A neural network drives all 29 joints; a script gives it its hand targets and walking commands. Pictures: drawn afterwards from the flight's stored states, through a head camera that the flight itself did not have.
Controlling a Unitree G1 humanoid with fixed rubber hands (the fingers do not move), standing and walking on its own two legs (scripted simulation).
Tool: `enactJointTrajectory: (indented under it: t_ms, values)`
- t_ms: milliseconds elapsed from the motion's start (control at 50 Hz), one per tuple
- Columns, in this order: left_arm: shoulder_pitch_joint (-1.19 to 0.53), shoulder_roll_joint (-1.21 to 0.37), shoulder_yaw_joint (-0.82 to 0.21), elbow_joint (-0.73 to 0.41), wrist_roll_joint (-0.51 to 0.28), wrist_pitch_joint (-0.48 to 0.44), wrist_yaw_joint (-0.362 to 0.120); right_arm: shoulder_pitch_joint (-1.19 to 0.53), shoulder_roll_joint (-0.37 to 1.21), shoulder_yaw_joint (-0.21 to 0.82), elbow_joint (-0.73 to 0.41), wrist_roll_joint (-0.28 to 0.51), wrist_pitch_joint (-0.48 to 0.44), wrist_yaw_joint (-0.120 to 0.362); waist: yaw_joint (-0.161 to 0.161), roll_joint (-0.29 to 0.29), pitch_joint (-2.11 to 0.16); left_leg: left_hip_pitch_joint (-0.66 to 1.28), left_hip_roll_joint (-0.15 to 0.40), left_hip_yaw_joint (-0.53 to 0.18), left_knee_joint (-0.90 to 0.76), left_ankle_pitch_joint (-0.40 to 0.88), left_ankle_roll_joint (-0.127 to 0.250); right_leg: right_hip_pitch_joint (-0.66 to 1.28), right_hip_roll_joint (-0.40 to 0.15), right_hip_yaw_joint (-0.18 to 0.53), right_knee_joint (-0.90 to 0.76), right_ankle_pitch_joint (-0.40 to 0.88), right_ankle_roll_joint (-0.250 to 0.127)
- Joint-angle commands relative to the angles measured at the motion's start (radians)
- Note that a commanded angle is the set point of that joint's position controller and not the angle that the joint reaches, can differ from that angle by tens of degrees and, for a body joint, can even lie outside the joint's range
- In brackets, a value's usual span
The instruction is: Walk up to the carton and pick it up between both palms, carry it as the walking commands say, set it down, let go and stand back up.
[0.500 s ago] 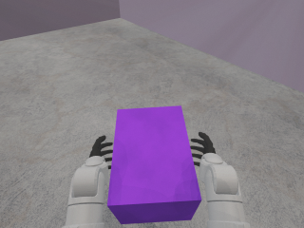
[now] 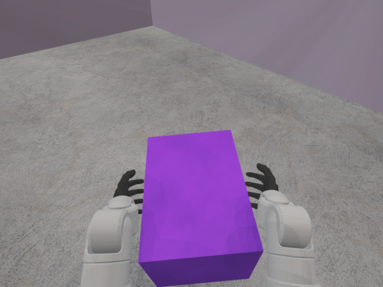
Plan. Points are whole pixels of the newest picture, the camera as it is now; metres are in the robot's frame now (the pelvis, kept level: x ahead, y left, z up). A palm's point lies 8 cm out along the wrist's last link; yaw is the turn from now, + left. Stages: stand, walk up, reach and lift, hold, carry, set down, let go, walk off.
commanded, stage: carry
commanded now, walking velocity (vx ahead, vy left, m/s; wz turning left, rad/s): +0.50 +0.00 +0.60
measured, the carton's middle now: (195, 204) +0.34 -0.01 +0.01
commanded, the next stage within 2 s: none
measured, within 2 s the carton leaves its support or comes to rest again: neither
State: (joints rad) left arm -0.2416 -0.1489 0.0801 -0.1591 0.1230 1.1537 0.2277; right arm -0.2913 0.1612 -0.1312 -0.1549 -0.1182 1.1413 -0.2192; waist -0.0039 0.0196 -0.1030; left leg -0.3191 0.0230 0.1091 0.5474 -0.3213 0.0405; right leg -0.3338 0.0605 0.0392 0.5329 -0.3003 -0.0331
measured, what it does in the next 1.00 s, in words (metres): walks ahead, turning left: left foot, then right foot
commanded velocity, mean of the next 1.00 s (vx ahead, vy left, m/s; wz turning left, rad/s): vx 0.50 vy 0.00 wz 0.60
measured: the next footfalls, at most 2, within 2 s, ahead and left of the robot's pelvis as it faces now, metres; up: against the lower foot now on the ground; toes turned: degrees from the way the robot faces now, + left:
left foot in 0.26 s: +0.13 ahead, +0.14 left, +0.00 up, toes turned +10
right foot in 0.62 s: +0.38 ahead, -0.05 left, +0.00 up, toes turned +10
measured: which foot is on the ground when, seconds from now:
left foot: down 0.00-0.00, up 0.02-0.24, down 0.26-0.62, up 0.64-0.94, down 0.96-1.00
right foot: down 0.00-0.28, up 0.30-0.60, down 0.62-0.96, up 0.98-1.00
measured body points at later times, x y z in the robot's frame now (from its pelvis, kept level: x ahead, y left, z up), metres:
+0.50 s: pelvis +0.18 +0.07 +0.01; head +0.18 +0.08 +0.46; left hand +0.45 +0.26 +0.09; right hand +0.51 -0.02 +0.10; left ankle +0.09 +0.14 -0.74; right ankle +0.20 -0.09 -0.69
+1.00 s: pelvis +0.46 +0.17 -0.02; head +0.45 +0.17 +0.43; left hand +0.68 +0.41 +0.07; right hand +0.79 +0.14 +0.08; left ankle +0.48 +0.27 -0.74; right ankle +0.35 -0.04 -0.70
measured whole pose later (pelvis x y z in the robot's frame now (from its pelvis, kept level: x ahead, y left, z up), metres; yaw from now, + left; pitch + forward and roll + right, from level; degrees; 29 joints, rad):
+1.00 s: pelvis +0.46 +0.17 -0.02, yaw +23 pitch +3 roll +1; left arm -0.27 -0.16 0.07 -0.23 0.12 1.21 0.23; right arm -0.28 0.16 -0.13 -0.25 -0.11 1.20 -0.22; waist -0.02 -0.03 -0.08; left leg -0.44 -0.01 0.11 0.63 -0.20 0.06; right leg -0.14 -0.19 -0.15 0.83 -0.49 0.10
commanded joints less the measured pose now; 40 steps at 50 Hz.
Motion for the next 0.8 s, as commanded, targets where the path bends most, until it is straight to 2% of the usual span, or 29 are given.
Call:
enactJointTrajectory:
  t_ms: [0, 60, 120, 140, 180, 200, 220, 240, 260, 280, 300, 340, 400, 440, 480, 500, 520, 540, 560, 580, 600, 620, 640, 660, 680, 700, 720, 760, 780]
  values:
    - [-0.461, -1.058, -0.553, -0.243, -0.373, -0.003, -0.244, -0.425, 1.076, 0.690, -0.241, 0.397, 0.034, 0.236, 0.025, -0.231, -0.200, -0.384, 0.015, -0.041, 0.277, -0.144, -0.026, 0.421, -0.420, 0.380, -0.348, -0.241, -0.155]
    - [-0.526, -1.101, -0.573, -0.321, -0.401, -0.010, -0.245, -0.405, 1.125, 0.686, -0.232, 0.418, 0.036, 0.247, 0.025, -0.125, -0.240, -0.351, 0.052, -0.038, 0.238, -0.171, -0.025, 0.470, -0.410, 0.252, -0.318, -0.047, -0.148]
    - [-0.531, -1.111, -0.568, -0.352, -0.415, -0.016, -0.242, -0.397, 1.146, 0.683, -0.236, 0.429, 0.036, 0.249, 0.027, -0.209, -0.301, -0.320, 0.024, -0.008, 0.102, -0.125, -0.026, 0.571, -0.362, 0.142, -0.271, 0.054, -0.130]
    - [-0.468, -1.090, -0.547, -0.310, -0.385, -0.010, -0.238, -0.407, 1.131, 0.692, -0.242, 0.436, 0.037, 0.250, 0.032, -0.207, -0.298, -0.313, 0.005, 0.014, 0.019, -0.104, -0.027, 0.604, -0.362, 0.127, -0.242, 0.139, -0.118]
    - [-0.508, -1.110, -0.589, -0.346, -0.404, -0.007, -0.234, -0.367, 1.124, 0.669, -0.252, 0.429, 0.036, 0.253, 0.008, -0.152, -0.350, -0.105, -0.029, 0.052, -0.222, 0.032, -0.011, 0.558, -0.305, -0.026, -0.138, 0.175, -0.057]
    - [-0.460, -1.097, -0.576, -0.325, -0.386, -0.006, -0.229, -0.356, 1.126, 0.671, -0.250, 0.437, 0.036, 0.256, -0.007, -0.111, -0.396, 0.109, -0.023, 0.043, -0.309, 0.154, 0.003, 0.455, -0.249, -0.133, -0.022, 0.225, 0.003]
    - [-0.434, -1.096, -0.592, -0.313, -0.377, -0.004, -0.222, -0.313, 1.112, 0.654, -0.225, 0.433, 0.039, 0.257, -0.022, 0.016, -0.422, 0.407, 0.044, -0.111, -0.261, 0.149, 0.039, 0.186, -0.200, -0.179, 0.153, 0.246, 0.063]
    - [-0.398, -1.092, -0.583, -0.295, -0.372, 0.005, -0.223, -0.302, 1.092, 0.660, -0.220, 0.435, 0.045, 0.257, -0.022, 0.203, -0.434, 0.613, 0.247, -0.465, -0.253, 0.303, 0.123, -0.124, -0.123, -0.188, 0.347, 0.040, 0.108]
    - [-0.383, -1.086, -0.594, -0.278, -0.358, 0.007, -0.221, -0.304, 1.079, 0.650, -0.224, 0.429, 0.036, 0.259, -0.023, 0.302, -0.367, 0.753, 0.305, -0.619, -0.250, 0.522, 0.199, -0.398, -0.033, -0.148, 0.451, -0.237, 0.104]
    - [-0.422, -1.106, -0.613, -0.268, -0.375, 0.012, -0.232, -0.331, 1.073, 0.645, -0.243, 0.419, 0.032, 0.264, -0.026, 0.248, -0.349, 0.755, 0.330, -0.593, -0.209, 0.586, 0.242, -0.467, -0.081, -0.100, 0.503, -0.253, 0.087]
    - [-0.425, -1.127, -0.616, -0.263, -0.386, 0.007, -0.235, -0.337, 1.091, 0.647, -0.248, 0.414, 0.028, 0.263, -0.026, 0.174, -0.323, 0.730, 0.314, -0.565, -0.199, 0.649, 0.244, -0.486, -0.092, -0.094, 0.505, -0.221, 0.089]
    - [-0.437, -1.142, -0.615, -0.273, -0.395, -0.009, -0.245, -0.325, 1.118, 0.666, -0.252, 0.409, 0.023, 0.266, -0.024, 0.044, -0.265, 0.636, 0.252, -0.431, -0.222, 0.629, 0.188, -0.437, -0.112, -0.110, 0.399, -0.164, 0.093]
    - [-0.435, -1.131, -0.607, -0.270, -0.390, -0.015, -0.243, -0.333, 1.112, 0.660, -0.240, 0.403, 0.029, 0.262, -0.028, 0.052, -0.213, 0.570, 0.205, -0.370, -0.235, 0.611, 0.169, -0.354, -0.088, -0.162, 0.233, -0.156, 0.113]
    - [-0.448, -1.137, -0.623, -0.264, -0.393, -0.011, -0.242, -0.294, 1.085, 0.633, -0.230, 0.380, 0.024, 0.264, -0.030, 0.165, -0.199, 0.563, 0.172, -0.340, -0.220, 0.664, 0.158, -0.317, -0.084, -0.175, 0.148, -0.112, 0.122]
    - [-0.457, -1.099, -0.614, -0.286, -0.386, -0.009, -0.240, -0.296, 1.079, 0.640, -0.223, 0.384, 0.032, 0.261, -0.034, 0.141, -0.176, 0.512, 0.163, -0.348, -0.226, 0.625, 0.155, -0.248, -0.053, -0.215, 0.072, -0.105, 0.117]
    - [-0.472, -1.098, -0.623, -0.298, -0.393, -0.008, -0.243, -0.286, 1.069, 0.638, -0.227, 0.378, 0.031, 0.260, -0.032, 0.172, -0.169, 0.465, 0.155, -0.339, -0.225, 0.610, 0.146, -0.183, -0.048, -0.214, 0.026, -0.087, 0.113]
    - [-0.476, -1.091, -0.608, -0.282, -0.381, -0.002, -0.242, -0.308, 1.083, 0.648, -0.209, 0.382, 0.039, 0.260, -0.030, 0.145, -0.133, 0.416, 0.143, -0.336, -0.219, 0.642, 0.138, -0.125, -0.025, -0.248, -0.018, -0.081, 0.107]
    - [-0.442, -1.096, -0.598, -0.242, -0.374, -0.001, -0.240, -0.331, 1.073, 0.655, -0.229, 0.381, 0.036, 0.256, -0.013, 0.118, -0.211, 0.338, 0.111, -0.270, -0.123, 0.769, 0.105, 0.081, -0.003, -0.242, -0.103, -0.049, 0.091]
    - [-0.411, -1.085, -0.589, -0.231, -0.367, 0.001, -0.236, -0.309, 1.054, 0.653, -0.205, 0.380, 0.041, 0.255, 0.016, 0.110, -0.281, 0.164, 0.087, -0.211, 0.029, 0.789, 0.066, 0.373, -0.030, -0.189, -0.170, 0.034, 0.066]
    - [-0.391, -1.090, -0.582, -0.251, -0.371, -0.004, -0.241, -0.315, 1.050, 0.665, -0.249, 0.385, 0.032, 0.253, 0.049, -0.003, -0.439, -0.009, 0.016, -0.151, 0.271, 0.678, 0.024, 0.699, -0.182, -0.038, -0.216, -0.008, 0.027]
    - [-0.405, -1.080, -0.553, -0.225, -0.355, -0.007, -0.239, -0.361, 1.069, 0.688, -0.263, 0.396, 0.032, 0.252, 0.037, -0.307, -0.503, -0.284, -0.082, -0.099, 0.512, -0.145, -0.010, 0.917, -0.526, 0.320, -0.220, 0.171, -0.067]
    - [-0.439, -1.096, -0.557, -0.253, -0.363, -0.018, -0.237, -0.403, 1.075, 0.715, -0.288, 0.409, 0.028, 0.254, 0.038, -0.318, -0.447, -0.411, -0.061, -0.075, 0.617, -0.248, -0.018, 0.916, -0.545, 0.348, -0.181, 0.405, -0.132]
    - [-0.442, -1.109, -0.571, -0.280, -0.374, -0.025, -0.238, -0.408, 1.074, 0.720, -0.305, 0.415, 0.025, 0.254, 0.032, -0.245, -0.367, -0.467, -0.024, -0.090, 0.729, -0.238, -0.002, 0.843, -0.546, 0.313, -0.156, 0.575, -0.126]
    - [-0.444, -1.101, -0.568, -0.294, -0.375, -0.021, -0.236, -0.407, 1.052, 0.707, -0.292, 0.421, 0.032, 0.255, 0.036, -0.136, -0.315, -0.445, 0.025, -0.088, 0.659, -0.221, -0.019, 0.772, -0.549, 0.219, -0.131, 0.618, -0.113]
    - [-0.456, -1.124, -0.578, -0.303, -0.394, -0.017, -0.239, -0.397, 1.054, 0.685, -0.288, 0.413, 0.032, 0.254, 0.036, -0.143, -0.286, -0.438, 0.057, -0.072, 0.553, -0.222, -0.024, 0.728, -0.541, 0.135, -0.165, 0.489, -0.095]
    - [-0.425, -1.114, -0.557, -0.272, -0.394, -0.010, -0.242, -0.385, 1.062, 0.678, -0.262, 0.410, 0.039, 0.250, 0.030, -0.152, -0.247, -0.385, 0.071, -0.056, 0.463, -0.226, -0.033, 0.648, -0.492, 0.028, -0.189, 0.426, -0.064]
    - [-0.432, -1.089, -0.561, -0.296, -0.398, -0.009, -0.243, -0.373, 1.067, 0.674, -0.234, 0.402, 0.040, 0.245, 0.033, -0.139, -0.218, -0.387, 0.041, -0.024, 0.425, -0.200, -0.034, 0.603, -0.462, -0.013, -0.209, 0.407, -0.057]
    - [-0.387, -1.057, -0.546, -0.261, -0.395, -0.003, -0.245, -0.359, 1.045, 0.673, -0.223, 0.386, 0.045, 0.240, 0.034, -0.256, -0.175, -0.375, 0.033, 0.027, 0.301, -0.169, -0.037, 0.568, -0.475, -0.073, -0.253, 0.446, -0.047]
    - [-0.396, -1.058, -0.545, -0.255, -0.394, -0.002, -0.245, -0.396, 1.055, 0.680, -0.237, 0.396, 0.042, 0.241, 0.031, -0.262, -0.182, -0.337, 0.038, 0.039, 0.237, -0.097, -0.039, 0.557, -0.462, -0.151, -0.251, 0.471, -0.028]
